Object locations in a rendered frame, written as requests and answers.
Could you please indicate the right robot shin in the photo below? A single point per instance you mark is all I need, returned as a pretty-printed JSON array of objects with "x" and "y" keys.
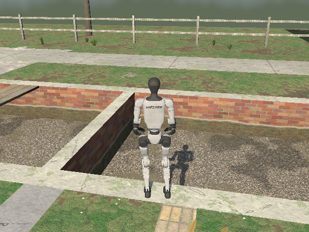
[{"x": 166, "y": 175}]

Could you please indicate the robot left hand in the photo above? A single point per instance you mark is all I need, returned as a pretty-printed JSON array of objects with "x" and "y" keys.
[{"x": 137, "y": 133}]

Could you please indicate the right robot forearm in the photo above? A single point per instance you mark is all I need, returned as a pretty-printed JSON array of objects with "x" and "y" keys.
[{"x": 173, "y": 126}]

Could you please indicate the robot right hand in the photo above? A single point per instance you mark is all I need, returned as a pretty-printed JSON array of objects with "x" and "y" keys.
[{"x": 171, "y": 133}]

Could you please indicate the robot right thigh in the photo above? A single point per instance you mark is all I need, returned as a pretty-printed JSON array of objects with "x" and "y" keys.
[{"x": 165, "y": 144}]

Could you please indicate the left robot forearm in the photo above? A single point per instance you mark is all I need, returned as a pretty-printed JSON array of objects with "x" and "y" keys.
[{"x": 135, "y": 126}]

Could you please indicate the right robot upper arm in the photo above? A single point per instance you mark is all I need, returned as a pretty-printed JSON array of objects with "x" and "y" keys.
[{"x": 169, "y": 103}]

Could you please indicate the left robot upper arm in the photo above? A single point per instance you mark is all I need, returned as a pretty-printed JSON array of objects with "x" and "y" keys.
[{"x": 137, "y": 110}]

